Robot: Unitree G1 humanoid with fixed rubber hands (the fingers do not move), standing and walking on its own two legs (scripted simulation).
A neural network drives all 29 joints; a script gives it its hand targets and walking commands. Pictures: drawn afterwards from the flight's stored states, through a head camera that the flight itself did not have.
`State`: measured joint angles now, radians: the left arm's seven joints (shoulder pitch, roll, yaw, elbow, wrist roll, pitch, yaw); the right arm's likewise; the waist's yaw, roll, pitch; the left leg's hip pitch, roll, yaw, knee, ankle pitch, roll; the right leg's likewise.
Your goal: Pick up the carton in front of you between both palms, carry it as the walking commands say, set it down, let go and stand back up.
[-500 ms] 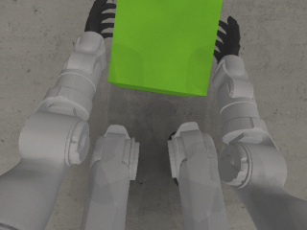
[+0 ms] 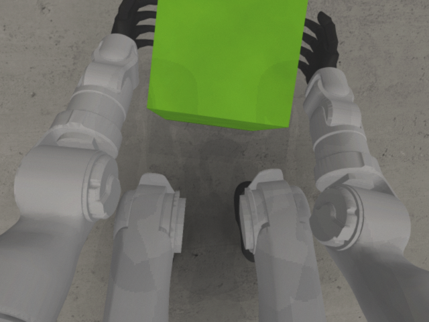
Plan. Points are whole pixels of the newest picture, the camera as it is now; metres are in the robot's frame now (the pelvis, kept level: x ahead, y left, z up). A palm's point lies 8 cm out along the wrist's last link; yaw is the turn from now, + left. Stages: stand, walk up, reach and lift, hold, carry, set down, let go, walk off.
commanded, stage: set down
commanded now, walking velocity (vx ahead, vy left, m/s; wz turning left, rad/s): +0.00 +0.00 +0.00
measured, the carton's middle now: (219, 70) +0.51 -0.03 -0.24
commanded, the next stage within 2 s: let go in 1.46 s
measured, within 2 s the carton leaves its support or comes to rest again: neither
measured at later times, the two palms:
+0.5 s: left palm (105, 40) +0.53 +0.16 -0.17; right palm (340, 75) +0.48 -0.23 -0.17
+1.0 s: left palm out of the picture +0.54 +0.16 +0.00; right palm out of the picture +0.48 -0.22 +0.00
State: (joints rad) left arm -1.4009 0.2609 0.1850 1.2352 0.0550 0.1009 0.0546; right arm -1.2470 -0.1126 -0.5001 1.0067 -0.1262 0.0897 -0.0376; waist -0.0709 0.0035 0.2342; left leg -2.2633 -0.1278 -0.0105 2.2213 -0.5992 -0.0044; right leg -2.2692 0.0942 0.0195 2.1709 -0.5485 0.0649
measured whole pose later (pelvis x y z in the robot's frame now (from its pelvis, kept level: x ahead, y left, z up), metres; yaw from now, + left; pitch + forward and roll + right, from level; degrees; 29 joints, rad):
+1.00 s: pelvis +0.01 -0.01 +0.11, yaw +0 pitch +46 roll -1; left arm -1.12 0.34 0.16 0.91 -0.06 0.12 0.03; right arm -0.97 -0.18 -0.27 0.76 0.12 0.10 -0.11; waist -0.08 0.01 -0.04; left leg -2.06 -0.06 -0.01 1.81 -0.55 0.00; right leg -2.08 0.05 0.01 1.78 -0.49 0.01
